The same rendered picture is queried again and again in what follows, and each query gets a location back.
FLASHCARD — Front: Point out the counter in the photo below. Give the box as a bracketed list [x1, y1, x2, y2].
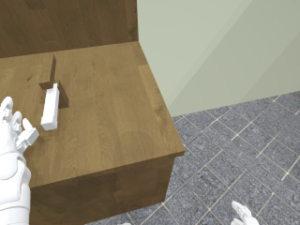
[0, 0, 186, 225]

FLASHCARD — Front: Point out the right robot hand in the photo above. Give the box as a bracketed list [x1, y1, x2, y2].
[231, 201, 260, 225]

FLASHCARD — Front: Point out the tap lever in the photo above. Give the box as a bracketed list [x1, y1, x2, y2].
[40, 83, 60, 130]

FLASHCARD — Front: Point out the left robot hand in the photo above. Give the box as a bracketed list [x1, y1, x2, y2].
[0, 97, 39, 157]

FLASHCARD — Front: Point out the left robot forearm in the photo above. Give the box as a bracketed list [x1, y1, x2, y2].
[0, 152, 31, 225]

